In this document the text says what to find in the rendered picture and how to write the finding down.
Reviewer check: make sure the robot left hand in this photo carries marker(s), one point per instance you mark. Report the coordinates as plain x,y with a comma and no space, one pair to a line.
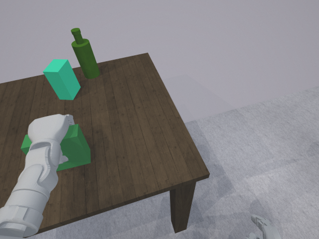
52,127

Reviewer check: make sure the left robot forearm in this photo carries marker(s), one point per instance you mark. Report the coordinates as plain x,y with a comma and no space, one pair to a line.
22,214

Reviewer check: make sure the table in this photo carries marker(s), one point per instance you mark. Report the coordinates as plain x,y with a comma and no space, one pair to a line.
139,144

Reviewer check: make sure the sponge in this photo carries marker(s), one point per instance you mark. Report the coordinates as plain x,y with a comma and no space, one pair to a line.
74,146

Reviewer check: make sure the robot right hand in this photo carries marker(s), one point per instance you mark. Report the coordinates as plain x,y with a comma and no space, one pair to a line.
264,225

